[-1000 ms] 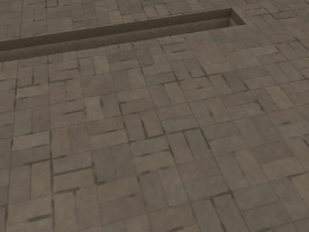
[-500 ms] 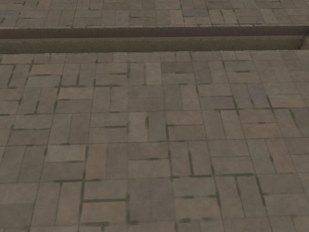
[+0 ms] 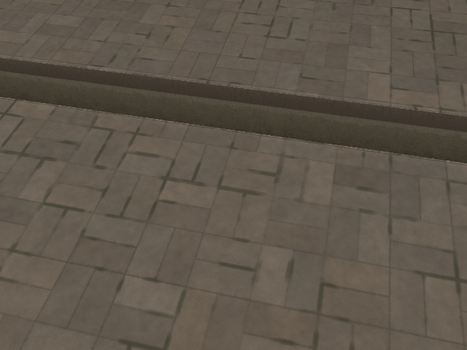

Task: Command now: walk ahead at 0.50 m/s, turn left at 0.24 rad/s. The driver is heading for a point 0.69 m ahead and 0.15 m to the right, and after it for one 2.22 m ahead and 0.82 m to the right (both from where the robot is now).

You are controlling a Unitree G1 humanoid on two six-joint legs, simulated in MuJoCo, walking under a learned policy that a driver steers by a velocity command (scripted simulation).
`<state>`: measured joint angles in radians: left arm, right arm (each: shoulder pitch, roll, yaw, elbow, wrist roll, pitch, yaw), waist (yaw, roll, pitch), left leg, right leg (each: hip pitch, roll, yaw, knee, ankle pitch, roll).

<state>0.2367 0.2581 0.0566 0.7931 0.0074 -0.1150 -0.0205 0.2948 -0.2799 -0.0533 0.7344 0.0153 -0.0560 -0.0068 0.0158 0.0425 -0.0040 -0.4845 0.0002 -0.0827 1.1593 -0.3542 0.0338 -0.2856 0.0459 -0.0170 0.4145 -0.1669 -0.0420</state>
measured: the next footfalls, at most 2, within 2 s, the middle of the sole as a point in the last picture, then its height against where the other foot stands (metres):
left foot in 0.34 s outside the picture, level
right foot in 0.86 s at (310, 334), level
